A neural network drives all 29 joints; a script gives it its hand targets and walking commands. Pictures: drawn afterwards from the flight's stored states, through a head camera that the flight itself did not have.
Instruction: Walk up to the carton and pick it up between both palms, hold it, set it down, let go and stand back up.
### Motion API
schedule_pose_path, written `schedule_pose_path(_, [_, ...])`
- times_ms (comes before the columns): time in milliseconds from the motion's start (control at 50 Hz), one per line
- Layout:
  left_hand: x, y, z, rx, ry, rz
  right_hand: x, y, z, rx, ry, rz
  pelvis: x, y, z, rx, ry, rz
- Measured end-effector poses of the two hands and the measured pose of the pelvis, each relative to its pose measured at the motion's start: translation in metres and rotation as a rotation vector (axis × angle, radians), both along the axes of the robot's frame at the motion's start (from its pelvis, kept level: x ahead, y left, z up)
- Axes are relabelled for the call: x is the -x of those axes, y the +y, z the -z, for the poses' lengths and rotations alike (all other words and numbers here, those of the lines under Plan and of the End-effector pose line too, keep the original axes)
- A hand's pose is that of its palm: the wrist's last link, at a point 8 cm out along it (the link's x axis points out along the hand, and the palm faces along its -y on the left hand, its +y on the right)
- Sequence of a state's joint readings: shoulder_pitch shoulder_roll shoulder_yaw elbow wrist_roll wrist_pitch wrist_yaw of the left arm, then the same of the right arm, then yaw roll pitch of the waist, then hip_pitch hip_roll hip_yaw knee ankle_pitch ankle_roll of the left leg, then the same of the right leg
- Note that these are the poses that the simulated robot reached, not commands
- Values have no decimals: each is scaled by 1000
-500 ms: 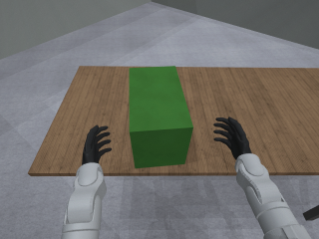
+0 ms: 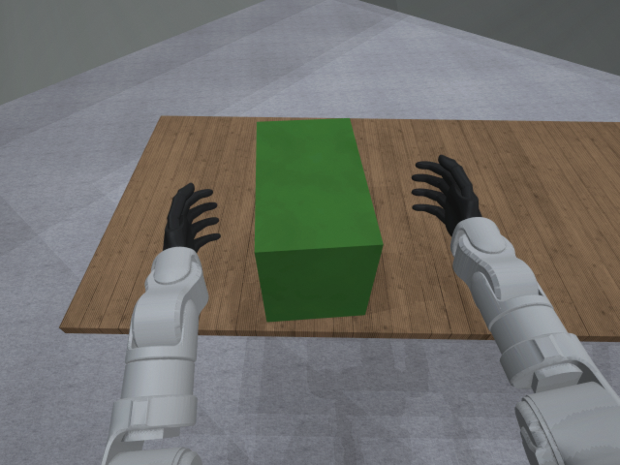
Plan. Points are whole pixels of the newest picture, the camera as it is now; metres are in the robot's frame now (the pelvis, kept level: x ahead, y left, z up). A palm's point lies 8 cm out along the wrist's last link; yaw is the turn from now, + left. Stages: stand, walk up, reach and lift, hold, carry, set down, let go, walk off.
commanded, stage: reach and lift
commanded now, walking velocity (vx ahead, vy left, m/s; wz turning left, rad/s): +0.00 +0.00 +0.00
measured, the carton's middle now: (309, 216) +0.49 +0.06 +0.01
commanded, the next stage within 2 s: none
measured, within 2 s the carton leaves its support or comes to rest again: neither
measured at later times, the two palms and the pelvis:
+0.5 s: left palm (192, 185) +0.41 +0.20 +0.15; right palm (453, 158) +0.47 -0.13 +0.16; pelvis -0.01 +0.01 +0.00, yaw +1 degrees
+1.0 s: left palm (210, 215) +0.41 +0.19 +0.09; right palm (427, 188) +0.47 -0.11 +0.10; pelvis -0.01 +0.01 -0.01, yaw +1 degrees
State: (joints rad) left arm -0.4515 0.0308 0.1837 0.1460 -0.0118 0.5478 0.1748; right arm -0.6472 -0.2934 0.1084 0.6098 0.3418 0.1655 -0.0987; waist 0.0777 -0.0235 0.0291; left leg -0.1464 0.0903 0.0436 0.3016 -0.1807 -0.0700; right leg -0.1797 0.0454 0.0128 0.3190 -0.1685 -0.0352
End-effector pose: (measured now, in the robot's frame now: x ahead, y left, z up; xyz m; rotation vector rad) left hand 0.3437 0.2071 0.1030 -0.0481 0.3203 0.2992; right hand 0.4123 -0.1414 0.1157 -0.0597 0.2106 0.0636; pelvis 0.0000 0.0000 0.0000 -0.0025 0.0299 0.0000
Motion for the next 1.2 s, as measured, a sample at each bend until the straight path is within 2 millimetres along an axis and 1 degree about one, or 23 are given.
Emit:
schedule_pose_path(60, [-10,0,-5,-7,-2,6,-10,2,-7,-7,4,4,-1,1,0,3,14,-5])
schedule_pose_path(140, [-24,-2,-18,-15,-23,16,-22,3,-15,-13,5,14,-2,3,1,7,31,-11])
schedule_pose_path(200, [-33,-6,-30,-28,-42,33,-29,4,-22,-25,-4,15,-3,6,1,10,39,-11])
schedule_pose_path(280, [-43,-10,-39,-38,-37,51,-36,4,-30,-26,-5,17,-2,8,1,11,39,-11])
schedule_pose_path(400, [-54,-9,-45,-30,-29,39,-46,6,-39,-26,6,20,1,8,1,9,59,-12])
schedule_pose_path(540, [-69,-4,-46,-29,-27,21,-60,17,-52,-32,15,13,7,5,3,10,107,-22])
schedule_pose_path(660, [-79,-2,-48,-54,-25,19,-67,26,-55,-34,37,17,5,4,4,15,149,-35])
schedule_pose_path(720, [-82,-3,-45,-63,-25,30,-68,26,-51,-22,45,24,3,5,4,17,154,-38])
schedule_pose_path(760, [-82,-5,-40,-66,-19,41,-67,26,-44,-15,57,27,2,6,3,18,150,-39])
schedule_pose_path(920, [-74,-13,-3,-53,-14,50,-61,26,-7,-8,78,23,3,9,4,17,178,-26])
schedule_pose_path(1020, [-70,-14,23,-34,1,40,-59,34,15,3,90,0,6,9,6,15,220,-21])
schedule_pose_path(1080, [-69,-12,34,-28,-3,33,-59,42,27,1,94,-10,8,10,8,16,251,-25])
schedule_pose_path(1140, [-70,-9,41,-26,-8,24,-58,50,36,-6,102,-17,9,11,10,18,277,-27])
schedule_pose_path(1200, [-73,-7,43,-34,-14,26,-59,55,41,-13,102,-18,8,13,11,23,297,-31])
